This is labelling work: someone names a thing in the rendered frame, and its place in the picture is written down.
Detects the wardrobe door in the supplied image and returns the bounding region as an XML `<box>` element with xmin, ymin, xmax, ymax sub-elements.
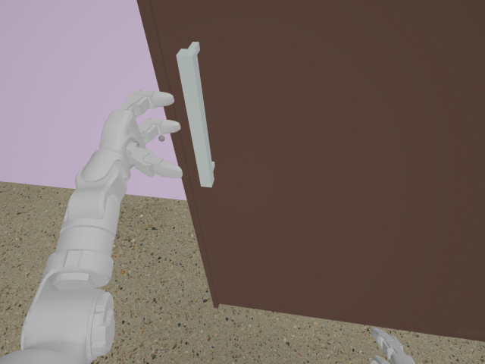
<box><xmin>152</xmin><ymin>0</ymin><xmax>485</xmax><ymax>337</ymax></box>
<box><xmin>461</xmin><ymin>312</ymin><xmax>485</xmax><ymax>331</ymax></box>

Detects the robot left hand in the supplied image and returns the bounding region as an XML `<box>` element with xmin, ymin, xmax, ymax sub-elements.
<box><xmin>99</xmin><ymin>89</ymin><xmax>183</xmax><ymax>178</ymax></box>

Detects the robot right hand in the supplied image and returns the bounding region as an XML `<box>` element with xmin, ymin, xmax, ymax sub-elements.
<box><xmin>371</xmin><ymin>328</ymin><xmax>415</xmax><ymax>364</ymax></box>

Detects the left robot forearm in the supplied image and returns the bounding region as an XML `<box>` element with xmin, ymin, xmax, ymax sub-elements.
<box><xmin>20</xmin><ymin>149</ymin><xmax>131</xmax><ymax>350</ymax></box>

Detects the handle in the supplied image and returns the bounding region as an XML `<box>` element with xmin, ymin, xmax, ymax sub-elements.
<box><xmin>176</xmin><ymin>42</ymin><xmax>215</xmax><ymax>187</ymax></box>

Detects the left robot upper arm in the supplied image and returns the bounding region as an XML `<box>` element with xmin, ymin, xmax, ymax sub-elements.
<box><xmin>0</xmin><ymin>289</ymin><xmax>115</xmax><ymax>364</ymax></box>

